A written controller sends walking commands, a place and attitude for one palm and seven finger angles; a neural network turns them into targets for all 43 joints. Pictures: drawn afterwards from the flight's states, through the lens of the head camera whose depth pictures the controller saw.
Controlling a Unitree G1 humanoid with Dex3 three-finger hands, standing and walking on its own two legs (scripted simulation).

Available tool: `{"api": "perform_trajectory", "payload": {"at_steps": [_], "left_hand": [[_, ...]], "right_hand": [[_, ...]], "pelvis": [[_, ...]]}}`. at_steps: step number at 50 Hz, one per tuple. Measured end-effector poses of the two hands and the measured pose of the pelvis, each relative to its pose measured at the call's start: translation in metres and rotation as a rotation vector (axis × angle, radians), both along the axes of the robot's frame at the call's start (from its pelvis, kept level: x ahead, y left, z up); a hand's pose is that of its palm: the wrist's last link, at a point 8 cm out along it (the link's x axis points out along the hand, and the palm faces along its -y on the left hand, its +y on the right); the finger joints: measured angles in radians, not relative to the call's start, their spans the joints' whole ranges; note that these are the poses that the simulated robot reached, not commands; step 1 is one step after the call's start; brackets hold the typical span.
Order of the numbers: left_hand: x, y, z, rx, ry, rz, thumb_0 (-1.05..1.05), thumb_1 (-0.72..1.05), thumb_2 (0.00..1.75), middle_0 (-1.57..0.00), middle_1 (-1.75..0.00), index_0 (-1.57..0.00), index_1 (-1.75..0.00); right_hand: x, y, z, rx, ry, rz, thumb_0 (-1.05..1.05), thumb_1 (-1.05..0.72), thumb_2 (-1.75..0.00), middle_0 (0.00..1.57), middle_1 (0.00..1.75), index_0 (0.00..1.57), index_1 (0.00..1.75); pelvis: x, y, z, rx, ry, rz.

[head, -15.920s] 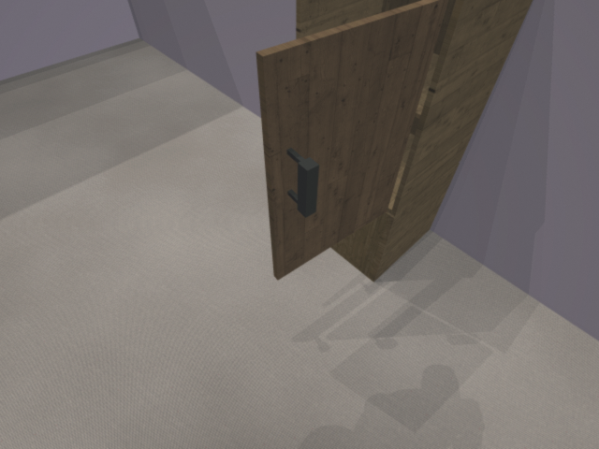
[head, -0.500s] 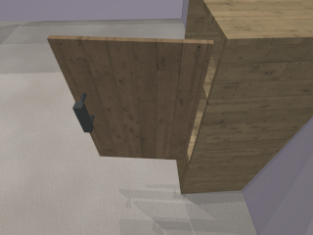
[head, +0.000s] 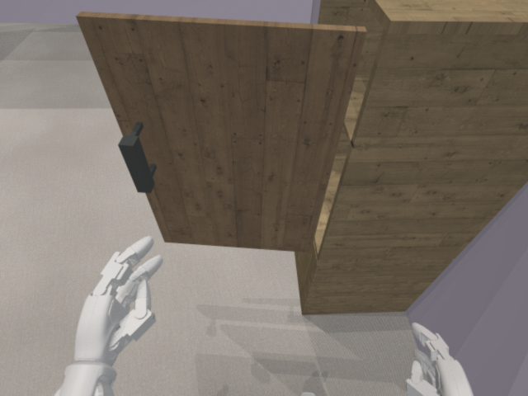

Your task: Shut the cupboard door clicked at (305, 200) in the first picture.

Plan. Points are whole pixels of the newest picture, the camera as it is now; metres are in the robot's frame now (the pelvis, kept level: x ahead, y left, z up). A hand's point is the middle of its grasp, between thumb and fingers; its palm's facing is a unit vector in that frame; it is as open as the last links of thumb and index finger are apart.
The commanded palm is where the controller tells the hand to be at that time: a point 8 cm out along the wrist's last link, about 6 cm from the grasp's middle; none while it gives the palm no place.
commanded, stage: raise the hand and make a fist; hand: left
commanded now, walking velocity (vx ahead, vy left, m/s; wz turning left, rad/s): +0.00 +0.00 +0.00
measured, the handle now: (142, 157) +0.52 +0.25 +0.05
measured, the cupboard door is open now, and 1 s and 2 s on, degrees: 84 84 84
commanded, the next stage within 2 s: bring the fist close to the handle in 1.64 s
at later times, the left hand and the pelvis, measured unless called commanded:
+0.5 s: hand (130, 345) +0.20 +0.19 +0.01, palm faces -0.05 -1.00 -0.03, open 4.4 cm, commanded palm +0.17 +0.24 +0.02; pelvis -0.02 +0.01 -0.03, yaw +1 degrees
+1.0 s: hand (108, 326) +0.21 +0.21 +0.04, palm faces -0.03 -1.00 -0.05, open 3.1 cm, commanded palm +0.19 +0.27 +0.04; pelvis +0.00 +0.03 -0.02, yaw +1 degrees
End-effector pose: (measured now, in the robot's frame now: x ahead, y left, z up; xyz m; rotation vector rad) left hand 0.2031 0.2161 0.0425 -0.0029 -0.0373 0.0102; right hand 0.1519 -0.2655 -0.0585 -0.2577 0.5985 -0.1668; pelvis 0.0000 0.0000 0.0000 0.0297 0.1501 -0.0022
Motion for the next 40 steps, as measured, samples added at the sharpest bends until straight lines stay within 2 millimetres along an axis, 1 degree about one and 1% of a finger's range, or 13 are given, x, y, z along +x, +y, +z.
{"api": "perform_trajectory", "payload": {"at_steps": [3, 5, 7, 9, 11, 15, 19, 23, 27, 29, 32, 36, 40], "left_hand": [[-0.024, -0.006, -0.027, 0.008, 0.008, -0.103, 0.00, 0.91, 0.90, -0.34, -0.46, -0.34, -0.45], [-0.044, -0.003, -0.049, -0.009, 0.084, -0.097, 0.01, 0.91, 0.90, -0.38, -0.50, -0.38, -0.49], [-0.061, 0.006, -0.063, -0.011, 0.140, -0.046, 0.01, 0.90, 0.90, -0.42, -0.54, -0.41, -0.53], [-0.073, 0.016, -0.065, 0.007, 0.142, 0.013, 0.01, 0.90, 0.90, -0.45, -0.58, -0.45, -0.57], [-0.077, 0.022, -0.056, 0.031, 0.092, 0.045, 0.02, 0.90, 0.90, -0.49, -0.62, -0.49, -0.61], [-0.062, 0.021, -0.036, 0.056, -0.007, -0.007, 0.02, 0.90, 0.90, -0.56, -0.69, -0.56, -0.69], [-0.038, 0.015, -0.033, 0.052, 0.057, -0.104, 0.02, 0.90, 0.90, -0.63, -0.77, -0.63, -0.77], [-0.026, 0.023, -0.032, 0.034, 0.148, -0.092, 0.02, 0.90, 0.90, -0.70, -0.85, -0.70, -0.84], [-0.025, 0.035, -0.022, 0.043, 0.140, -0.036, 0.02, 0.90, 0.90, -0.78, -0.93, -0.77, -0.92], [-0.025, 0.038, -0.019, 0.048, 0.121, -0.029, 0.02, 0.90, 0.90, -0.81, -0.97, -0.81, -0.96], [-0.024, 0.040, -0.019, 0.050, 0.105, -0.044, 0.02, 0.90, 0.90, -0.87, -1.03, -0.86, -1.02], [-0.021, 0.040, -0.019, 0.045, 0.103, -0.064, 0.02, 0.90, 0.90, -0.94, -1.11, -0.94, -1.10], [-0.017, 0.043, -0.013, 0.045, 0.093, -0.056, 0.02, 0.90, 0.90, -1.01, -1.19, -1.01, -1.18]], "right_hand": [[0.028, -0.002, 0.008, -0.029, -0.107, 0.050, 0.01, -0.91, -0.90, 0.20, 0.30, 0.20, 0.30], [0.043, 0.001, 0.010, -0.042, -0.160, 0.081, 0.01, -0.91, -0.90, 0.20, 0.30, 0.20, 0.30], [0.054, 0.009, 0.008, -0.045, -0.191, 0.112, 0.01, -0.91, -0.90, 0.19, 0.30, 0.20, 0.30], [0.060, 0.021, 0.002, -0.037, -0.200, 0.143, 0.01, -0.91, -0.90, 0.19, 0.30, 0.20, 0.30], [0.060, 0.035, -0.008, -0.022, -0.185, 0.174, 0.01, -0.91, -0.90, 0.19, 0.30, 0.20, 0.30], [0.046, 0.061, -0.033, 0.031, -0.104, 0.208, 0.01, -0.91, -0.90, 0.20, 0.30, 0.20, 0.30], [0.017, 0.076, -0.051, 0.096, 0.004, 0.168, 0.01, -0.90, -0.90, 0.20, 0.30, 0.21, 0.30], [-0.013, 0.077, -0.055, 0.122, 0.091, 0.090, 0.01, -0.90, -0.90, 0.20, 0.30, 0.21, 0.30], [-0.030, 0.067, -0.053, 0.092, 0.137, 0.044, 0.01, -0.90, -0.90, 0.20, 0.30, 0.21, 0.30], [-0.032, 0.061, -0.051, 0.067, 0.147, 0.038, 0.01, -0.90, -0.90, 0.20, 0.30, 0.21, 0.30], [-0.028, 0.052, -0.047, 0.027, 0.146, 0.037, 0.01, -0.90, -0.90, 0.20, 0.30, 0.21, 0.30], [-0.011, 0.047, -0.037, -0.008, 0.110, 0.037, 0.01, -0.90, -0.90, 0.20, 0.30, 0.21, 0.30], [0.010, 0.053, -0.024, -0.013, 0.056, 0.052, 0.01, -0.90, -0.90, 0.20, 0.30, 0.21, 0.30]], "pelvis": [[-0.012, -0.003, -0.021, 0.002, 0.032, -0.002], [-0.018, -0.003, -0.032, -0.003, 0.046, 0.002], [-0.022, -0.004, -0.041, -0.011, 0.059, 0.011], [-0.025, -0.004, -0.048, -0.025, 0.067, 0.023], [-0.028, -0.004, -0.052, -0.040, 0.072, 0.035], [-0.032, -0.002, -0.055, -0.065, 0.078, 0.051], [-0.031, 0.003, -0.049, -0.071, 0.080, 0.047], [-0.025, 0.009, -0.039, -0.065, 0.080, 0.031], [-0.018, 0.016, -0.032, -0.062, 0.083, 0.025], [-0.015, 0.019, -0.031, -0.063, 0.086, 0.025], [-0.011, 0.024, -0.032, -0.064, 0.091, 0.026], [-0.007, 0.028, -0.031, -0.068, 0.089, 0.026], [-0.003, 0.031, -0.028, -0.071, 0.083, 0.026]]}}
